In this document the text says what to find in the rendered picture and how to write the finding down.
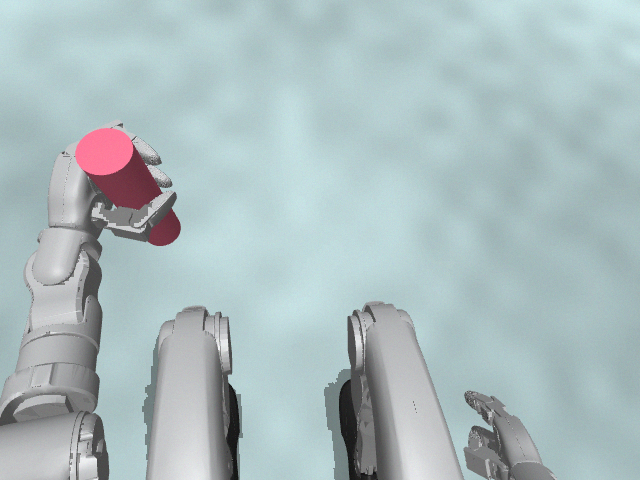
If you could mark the right robot arm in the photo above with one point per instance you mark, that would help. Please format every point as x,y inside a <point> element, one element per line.
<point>530,471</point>

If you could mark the right robot foot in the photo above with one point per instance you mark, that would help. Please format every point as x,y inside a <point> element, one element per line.
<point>348,426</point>

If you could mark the left robot hand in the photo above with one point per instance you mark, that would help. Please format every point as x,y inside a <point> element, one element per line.
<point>74,200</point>

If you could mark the can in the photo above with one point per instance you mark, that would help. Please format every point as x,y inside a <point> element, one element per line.
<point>112,162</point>

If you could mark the left robot arm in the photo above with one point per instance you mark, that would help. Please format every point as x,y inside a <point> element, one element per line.
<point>47,431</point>

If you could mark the right robot hand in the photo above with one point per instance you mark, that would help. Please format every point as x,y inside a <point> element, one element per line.
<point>492,455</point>

